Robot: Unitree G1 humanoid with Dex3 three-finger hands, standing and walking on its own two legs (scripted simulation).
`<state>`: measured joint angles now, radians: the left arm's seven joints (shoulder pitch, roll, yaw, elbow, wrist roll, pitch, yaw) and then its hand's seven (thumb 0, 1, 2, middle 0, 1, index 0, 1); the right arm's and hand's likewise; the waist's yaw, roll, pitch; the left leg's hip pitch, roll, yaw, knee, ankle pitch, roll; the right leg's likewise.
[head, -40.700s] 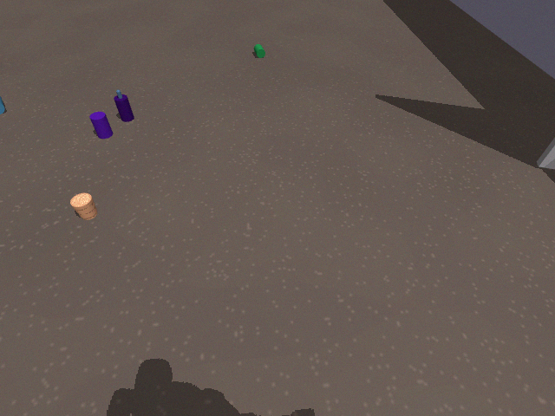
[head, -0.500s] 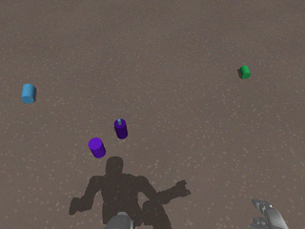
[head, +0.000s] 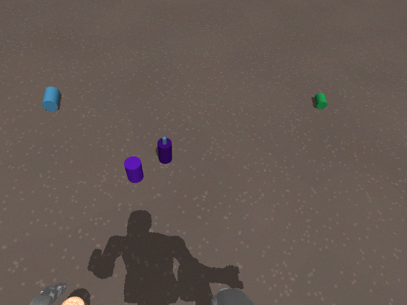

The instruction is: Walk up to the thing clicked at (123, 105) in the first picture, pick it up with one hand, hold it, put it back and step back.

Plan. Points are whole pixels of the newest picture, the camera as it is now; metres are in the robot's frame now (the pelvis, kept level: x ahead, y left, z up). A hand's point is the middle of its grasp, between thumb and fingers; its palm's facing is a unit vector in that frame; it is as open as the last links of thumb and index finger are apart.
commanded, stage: step back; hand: left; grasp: from the side
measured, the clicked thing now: (164, 148) +0.99 +0.14 -0.67
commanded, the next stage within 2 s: stand in 1.16 s
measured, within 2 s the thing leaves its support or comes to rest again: neither
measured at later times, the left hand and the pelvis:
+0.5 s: hand out of the picture -0.05 +0.25 -0.14, palm faces +0.00 -0.92 -0.39, open 7.4 cm; pelvis -0.10 -0.02 +0.00, yaw -1 degrees
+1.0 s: hand out of the picture +0.04 +0.20 -0.14, palm faces +0.00 -0.93 -0.36, open 7.4 cm; pelvis -0.07 -0.05 -0.01, yaw +0 degrees
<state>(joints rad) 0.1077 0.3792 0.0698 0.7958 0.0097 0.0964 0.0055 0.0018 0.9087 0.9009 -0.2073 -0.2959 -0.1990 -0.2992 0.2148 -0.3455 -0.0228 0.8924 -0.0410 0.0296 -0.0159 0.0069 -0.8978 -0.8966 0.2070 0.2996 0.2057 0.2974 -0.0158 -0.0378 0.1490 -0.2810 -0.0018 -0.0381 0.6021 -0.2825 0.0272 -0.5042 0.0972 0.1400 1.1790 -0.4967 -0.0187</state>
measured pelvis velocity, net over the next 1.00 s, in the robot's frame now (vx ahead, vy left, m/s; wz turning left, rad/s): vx -0.07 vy -0.05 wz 0.00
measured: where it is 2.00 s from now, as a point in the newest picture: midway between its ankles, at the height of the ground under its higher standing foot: outside the picture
